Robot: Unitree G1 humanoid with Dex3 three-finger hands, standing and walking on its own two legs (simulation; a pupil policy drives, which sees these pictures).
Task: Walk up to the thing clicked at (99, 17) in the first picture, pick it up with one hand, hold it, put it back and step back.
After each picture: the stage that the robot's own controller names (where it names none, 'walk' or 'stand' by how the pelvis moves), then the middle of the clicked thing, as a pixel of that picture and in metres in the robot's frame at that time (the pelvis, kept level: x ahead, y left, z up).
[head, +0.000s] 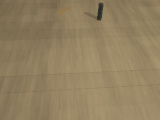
stand; (100, 11) +2.06 -0.33 -0.66
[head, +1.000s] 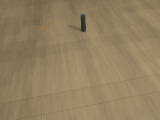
walk; (83, 23) +1.94 +0.06 -0.63
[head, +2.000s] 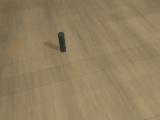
walk; (62, 42) +1.36 +0.26 -0.65
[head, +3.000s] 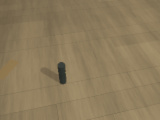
walk; (62, 73) +0.91 +0.20 -0.65
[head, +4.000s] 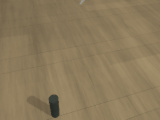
walk; (54, 106) +0.60 +0.15 -0.63
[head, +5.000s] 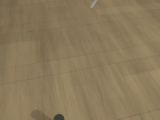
stand; out of the picture +0.44 +0.13 -0.64
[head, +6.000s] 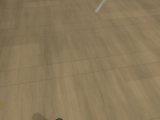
stand; out of the picture +0.43 +0.13 -0.64
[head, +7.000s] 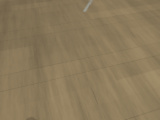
stand; out of the picture +0.42 +0.17 -0.66
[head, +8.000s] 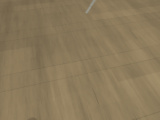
stand; out of the picture +0.42 +0.16 -0.66
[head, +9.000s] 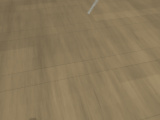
stand; out of the picture +0.41 +0.15 -0.66
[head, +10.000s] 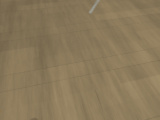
stand; out of the picture +0.41 +0.15 -0.66
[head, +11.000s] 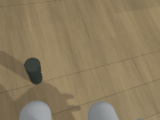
go down; (34, 72) +0.47 +0.18 -0.38
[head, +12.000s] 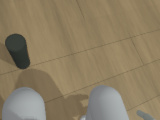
go down; (20, 54) +0.48 +0.22 -0.26
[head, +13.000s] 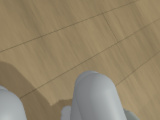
close in; out of the picture +0.45 +0.26 -0.17
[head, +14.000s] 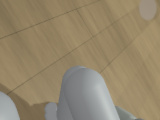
close; out of the picture +0.46 +0.28 -0.16
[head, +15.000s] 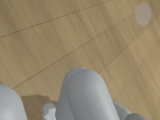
lift; out of the picture +0.41 +0.26 -0.17
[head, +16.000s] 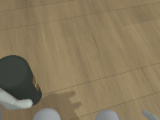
lift; (24, 86) +0.32 +0.17 +0.03
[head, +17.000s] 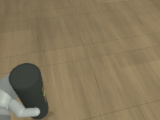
hold; (33, 96) +0.29 +0.15 +0.05
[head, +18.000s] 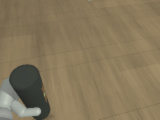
hold; (34, 97) +0.30 +0.15 +0.05
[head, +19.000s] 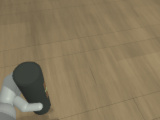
crouch; (35, 92) +0.32 +0.14 +0.02
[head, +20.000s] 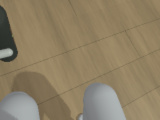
lower; (0, 39) +0.47 +0.19 -0.04
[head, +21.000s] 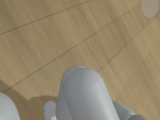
lower; out of the picture +0.43 +0.29 -0.16
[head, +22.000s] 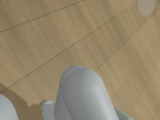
lower; out of the picture +0.44 +0.29 -0.17
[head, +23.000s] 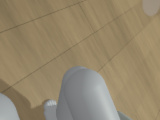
lower; out of the picture +0.44 +0.29 -0.17
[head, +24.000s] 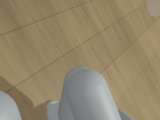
lower; out of the picture +0.43 +0.28 -0.16
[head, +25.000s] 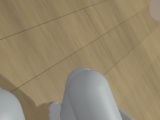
loosen; out of the picture +0.43 +0.25 -0.16
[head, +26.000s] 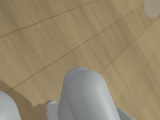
withdraw; out of the picture +0.44 +0.26 -0.17
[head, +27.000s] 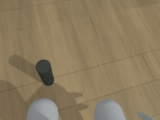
walk; (46, 74) +0.47 +0.17 -0.37
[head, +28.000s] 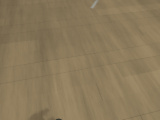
stand; out of the picture +0.42 +0.12 -0.59
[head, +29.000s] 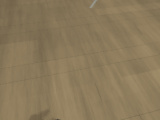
stand; out of the picture +0.41 +0.13 -0.60
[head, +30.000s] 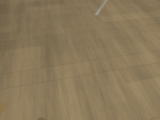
stand; out of the picture +0.42 +0.11 -0.65
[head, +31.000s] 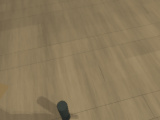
walk; (64, 111) +0.45 +0.15 -0.63
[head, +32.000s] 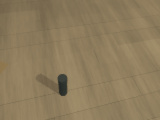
walk; (62, 85) +0.64 +0.10 -0.63
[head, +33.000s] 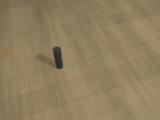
walk; (58, 58) +0.96 +0.21 -0.62
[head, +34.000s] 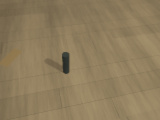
stand; (65, 63) +1.03 +0.13 -0.65
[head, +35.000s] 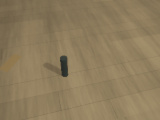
stand; (64, 66) +1.05 +0.15 -0.66
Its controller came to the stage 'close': yes
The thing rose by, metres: 0.69
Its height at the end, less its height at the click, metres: +0.00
